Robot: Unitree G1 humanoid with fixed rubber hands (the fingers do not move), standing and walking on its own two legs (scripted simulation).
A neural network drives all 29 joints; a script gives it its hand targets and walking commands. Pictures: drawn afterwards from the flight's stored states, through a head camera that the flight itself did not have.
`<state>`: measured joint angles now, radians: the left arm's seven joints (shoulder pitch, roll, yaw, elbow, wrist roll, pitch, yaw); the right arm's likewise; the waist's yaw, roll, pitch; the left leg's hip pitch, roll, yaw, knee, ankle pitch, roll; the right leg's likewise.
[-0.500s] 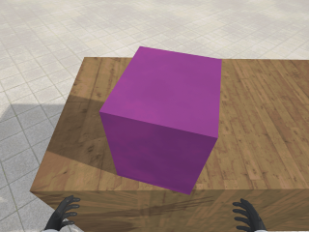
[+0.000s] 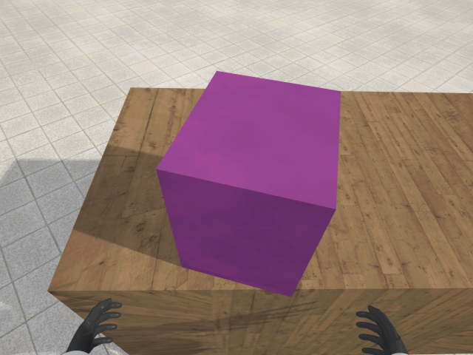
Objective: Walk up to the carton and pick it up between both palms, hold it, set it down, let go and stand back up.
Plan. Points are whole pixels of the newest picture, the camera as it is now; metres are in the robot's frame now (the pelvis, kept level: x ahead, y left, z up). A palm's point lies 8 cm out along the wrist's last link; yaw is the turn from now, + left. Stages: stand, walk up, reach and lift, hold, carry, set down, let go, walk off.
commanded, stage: stand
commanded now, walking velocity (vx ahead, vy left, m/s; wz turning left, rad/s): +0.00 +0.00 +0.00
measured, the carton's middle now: (254, 186) +0.39 -0.03 +0.07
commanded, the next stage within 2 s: none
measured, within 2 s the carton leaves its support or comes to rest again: neither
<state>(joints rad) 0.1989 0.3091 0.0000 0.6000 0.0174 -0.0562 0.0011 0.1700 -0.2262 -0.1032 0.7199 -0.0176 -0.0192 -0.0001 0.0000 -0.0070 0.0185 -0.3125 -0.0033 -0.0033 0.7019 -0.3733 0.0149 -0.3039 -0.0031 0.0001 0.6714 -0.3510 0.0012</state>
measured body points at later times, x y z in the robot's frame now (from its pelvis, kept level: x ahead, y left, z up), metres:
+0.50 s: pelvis -0.01 +0.01 +0.00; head -0.01 +0.02 +0.45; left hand +0.16 +0.27 -0.08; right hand +0.14 -0.26 -0.09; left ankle +0.00 +0.11 -0.72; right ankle +0.00 -0.13 -0.72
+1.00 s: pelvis -0.01 +0.01 +0.00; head -0.01 +0.03 +0.45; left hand +0.16 +0.27 -0.08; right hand +0.14 -0.25 -0.09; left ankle +0.00 +0.11 -0.72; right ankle +0.00 -0.13 -0.72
